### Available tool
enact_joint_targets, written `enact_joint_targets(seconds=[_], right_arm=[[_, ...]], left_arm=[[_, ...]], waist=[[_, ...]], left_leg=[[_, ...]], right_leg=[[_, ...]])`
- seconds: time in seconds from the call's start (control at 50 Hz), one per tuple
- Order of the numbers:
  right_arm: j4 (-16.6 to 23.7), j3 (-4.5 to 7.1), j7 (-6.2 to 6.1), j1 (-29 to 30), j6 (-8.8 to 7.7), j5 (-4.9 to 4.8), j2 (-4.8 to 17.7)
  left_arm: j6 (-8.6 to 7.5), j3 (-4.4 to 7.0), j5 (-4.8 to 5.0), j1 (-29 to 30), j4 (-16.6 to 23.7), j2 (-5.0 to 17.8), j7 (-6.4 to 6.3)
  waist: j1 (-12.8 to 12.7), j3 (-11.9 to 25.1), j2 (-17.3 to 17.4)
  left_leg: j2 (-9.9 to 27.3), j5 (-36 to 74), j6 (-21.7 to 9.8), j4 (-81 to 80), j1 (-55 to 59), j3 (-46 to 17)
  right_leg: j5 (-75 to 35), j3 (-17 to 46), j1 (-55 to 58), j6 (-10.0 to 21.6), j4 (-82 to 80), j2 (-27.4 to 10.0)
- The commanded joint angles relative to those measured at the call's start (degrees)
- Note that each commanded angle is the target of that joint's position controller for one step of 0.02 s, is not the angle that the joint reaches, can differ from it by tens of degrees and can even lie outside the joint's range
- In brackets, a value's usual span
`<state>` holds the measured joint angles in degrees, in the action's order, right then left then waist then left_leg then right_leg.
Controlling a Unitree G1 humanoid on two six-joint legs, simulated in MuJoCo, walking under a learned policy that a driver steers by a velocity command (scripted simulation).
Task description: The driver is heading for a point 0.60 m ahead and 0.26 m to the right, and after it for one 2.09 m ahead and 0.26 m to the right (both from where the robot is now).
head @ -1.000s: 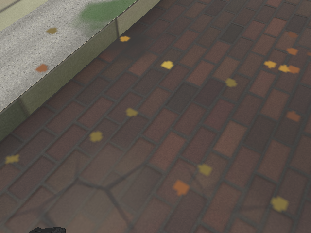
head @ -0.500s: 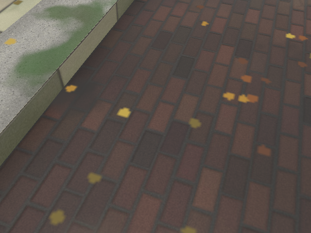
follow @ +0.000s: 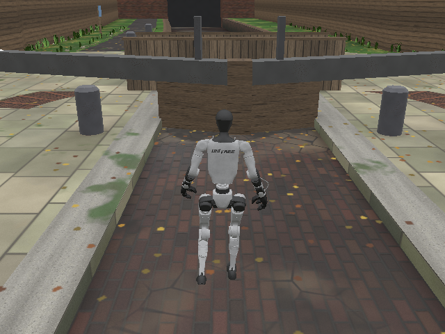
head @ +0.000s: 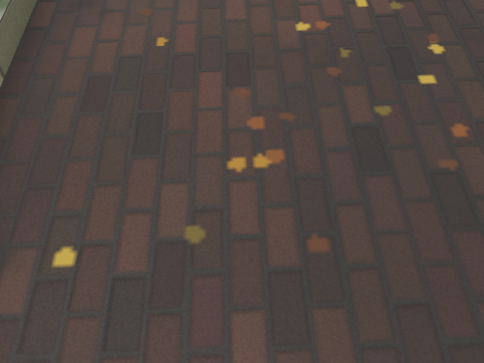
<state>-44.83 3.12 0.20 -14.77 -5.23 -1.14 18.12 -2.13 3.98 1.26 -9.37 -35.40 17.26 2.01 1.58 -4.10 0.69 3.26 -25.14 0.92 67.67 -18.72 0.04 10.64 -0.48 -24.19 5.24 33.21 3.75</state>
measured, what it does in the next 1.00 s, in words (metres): walks ahead, turning right: left foot, then right foot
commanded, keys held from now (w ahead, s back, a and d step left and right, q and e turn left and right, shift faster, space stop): w+e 0.88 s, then w+q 0.12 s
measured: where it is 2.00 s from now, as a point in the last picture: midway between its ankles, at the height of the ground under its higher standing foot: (357, 176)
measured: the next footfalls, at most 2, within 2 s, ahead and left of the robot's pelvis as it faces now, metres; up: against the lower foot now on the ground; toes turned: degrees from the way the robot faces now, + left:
left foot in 0.36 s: +0.40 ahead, +0.12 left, +0.00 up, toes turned -16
right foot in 0.88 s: +0.56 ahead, -0.24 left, +0.00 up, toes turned -34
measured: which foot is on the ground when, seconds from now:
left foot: up 0.00-0.34, down 0.36-0.88, up 0.90-1.00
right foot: down 0.00-0.38, up 0.40-0.86, down 0.88-1.00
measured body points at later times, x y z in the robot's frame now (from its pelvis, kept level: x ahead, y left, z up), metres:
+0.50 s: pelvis +0.29 +0.03 +0.01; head +0.31 +0.03 +0.46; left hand +0.44 +0.29 -0.11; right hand +0.37 -0.27 -0.08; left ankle +0.37 +0.13 -0.73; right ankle +0.16 -0.07 -0.64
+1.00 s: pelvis +0.51 -0.12 +0.00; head +0.53 -0.16 +0.45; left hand +0.80 +0.01 -0.08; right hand +0.41 -0.40 -0.13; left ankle +0.48 +0.08 -0.63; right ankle +0.52 -0.22 -0.73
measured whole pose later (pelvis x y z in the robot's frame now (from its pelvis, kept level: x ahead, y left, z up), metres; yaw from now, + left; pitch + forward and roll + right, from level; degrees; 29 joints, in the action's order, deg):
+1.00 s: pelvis +0.51 -0.12 +0.00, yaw -33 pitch +1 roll +1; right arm -46.5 3.1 0.4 -15.2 -4.6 -1.9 18.1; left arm -2.2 3.6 0.8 -9.1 -36.8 16.5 2.0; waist 1.7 -4.0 1.0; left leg 4.6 -24.5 -0.1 67.8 -19.3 0.7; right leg 11.0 -2.2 -23.0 4.8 32.9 2.8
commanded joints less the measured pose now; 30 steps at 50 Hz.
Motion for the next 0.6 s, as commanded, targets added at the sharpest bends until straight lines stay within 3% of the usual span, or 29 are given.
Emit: enact_joint_targets(seconds=[0.02,0.08,0.18,0.22,0.28,0.32,0.34,0.36,0.38,0.4,0.42,0.44,0.46,0.48,0.52,0.6], right_arm=[[6.5,1.66,-0.14,3.3,-2.37,1.36,7.9],[6.2,1.40,0.00,2.6,-0.67,2.01,6.0],[8.9,-0.09,0.45,13.4,-0.44,1.88,2.4],[9.9,-0.07,0.92,16.8,-0.78,1.18,2.7],[10.6,0.75,1.45,17.8,-1.27,0.71,4.8],[10.3,1.43,1.50,15.5,-1.64,0.60,5.8],[9.4,1.91,1.32,11.9,-1.85,0.67,6.2],[8.4,2.76,0.92,6.4,-2.10,1.25,7.7],[7.8,3.58,0.42,-2.0,-2.19,2.05,10.8],[5.8,4.51,0.86,-6.0,-1.38,2.49,14.3],[6.9,3.31,1.15,-4.4,-1.14,1.20,8.8],[7.3,2.55,0.81,-2.2,-0.77,1.01,5.9],[7.5,2.12,0.67,0.4,-0.44,1.57,5.1],[6.9,1.82,0.52,1.8,-0.27,1.81,4.1],[6.1,1.57,0.22,2.6,-0.67,1.94,3.0],[3.9,2.48,0.06,1.3,-1.24,1.37,5.2]], left_arm=[[-1.19,2.03,-0.84,-4.3,2.9,7.1,-0.74],[-1.53,2.03,-0.88,-3.2,2.4,7.4,-1.51],[-1.10,2.57,-0.24,-7.1,-0.3,9.2,-2.84],[-0.92,2.74,0.03,-9.5,-1.5,9.6,-2.97],[-0.55,2.62,0.44,-11.3,-2.7,8.9,-3.12],[-0.15,2.74,0.24,-10.9,-2.9,8.8,-3.21],[0.09,2.53,0.18,-10.3,-2.8,8.0,-3.18],[0.05,1.76,-0.10,-10.3,-2.5,5.8,-3.02],[-0.07,0.44,-1.08,-11.3,-1.5,2.2,-2.87],[-0.51,-0.18,1.00,-18.6,0.0,0.6,-2.91],[-0.45,0.87,1.37,-17.4,-1.6,6.6,-3.14],[-0.14,1.68,0.93,-11.3,-1.0,9.3,-3.08],[0.13,1.72,0.32,-8.4,-0.5,8.8,-3.19],[0.10,1.83,-0.14,-6.6,0.1,7.9,-3.01],[0.56,1.69,0.51,-7.3,0.2,5.6,-2.47],[1.23,0.92,0.04,-3.6,1.8,2.9,-2.16]], waist=[[-2.0,8.4,-3.3],[-0.1,6.6,-3.3],[-3.9,3.4,-4.3],[-5.3,3.1,-4.5],[-5.2,3.2,-5.5],[-3.7,3.6,-7.2],[-1.7,4.6,-7.7],[1.0,8.3,-6.8],[3.9,16.7,0.3],[0.5,22.8,20.3],[1.6,18.0,13.0],[3.0,11.3,7.7],[2.0,7.8,3.6],[1.2,4.9,3.3],[-0.3,3.9,6.2],[-0.2,2.5,4.1]], left_leg=[[3.8,6.5,-0.3,-1.4,-20.9,-5.0],[3.2,9.4,2.0,-7.8,-16.6,-3.4],[-0.6,27.2,3.5,-28.8,-12.4,-2.6],[-2.2,30.6,3.3,-33.4,-9.6,-2.9],[-2.6,27.9,1.9,-37.9,-8.5,-5.1],[-2.8,22.2,0.3,-38.9,-5.6,-4.9],[-3.2,21.4,-0.9,-40.8,-0.8,-3.9],[-1.3,21.1,-2.9,-41.5,8.6,-4.6],[8.7,18.8,-6.3,-40.6,23.4,-14.3],[20.2,2.5,-14.8,-48.0,38.4,-41.8],[20.3,-9.5,-13.8,-50.7,35.8,-44.7],[18.1,-7.2,-11.6,-51.3,29.3,-35.6],[15.8,0.7,-10.5,-52.0,22.8,-28.4],[13.8,7.2,-10.5,-53.1,18.2,-23.1],[11.3,13.3,-10.0,-55.7,13.6,-15.5],[12.3,22.4,-12.0,-58.7,13.8,-7.6]], right_leg=[[-6.6,24.8,22.3,12.0,-18.0,-15.1],[-14.0,20.3,13.7,12.4,-20.2,-13.1],[-9.0,14.9,7.9,8.7,-19.8,-8.5],[-5.7,16.6,7.9,7.8,-19.1,-9.0],[-2.5,21.6,12.8,6.8,-14.4,-10.9],[-3.7,24.4,15.0,5.8,-10.7,-11.7],[-4.9,24.5,14.7,4.8,-7.9,-10.6],[-6.7,22.5,12.7,2.9,-0.9,-7.6],[2.5,17.4,5.7,0.6,15.6,-3.7],[24.2,11.0,-13.6,-2.8,33.1,2.6],[21.7,12.5,-19.9,-3.9,40.3,-2.0],[16.4,10.9,-21.4,-4.3,41.8,-3.8],[12.5,9.2,-19.4,-4.7,40.8,-5.6],[9.8,9.1,-18.5,-4.9,38.3,-7.2],[7.5,7.9,-14.6,-4.8,35.3,-9.2],[3.0,6.8,-17.9,-5.8,28.3,-10.5]])
Velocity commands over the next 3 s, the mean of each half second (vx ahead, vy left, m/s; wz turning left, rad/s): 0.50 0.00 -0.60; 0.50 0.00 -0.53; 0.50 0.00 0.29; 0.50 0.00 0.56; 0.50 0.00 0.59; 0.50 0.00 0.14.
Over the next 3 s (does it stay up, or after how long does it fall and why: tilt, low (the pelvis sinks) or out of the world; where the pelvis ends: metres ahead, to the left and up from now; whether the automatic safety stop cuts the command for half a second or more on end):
stays up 1.61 -0.28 0.00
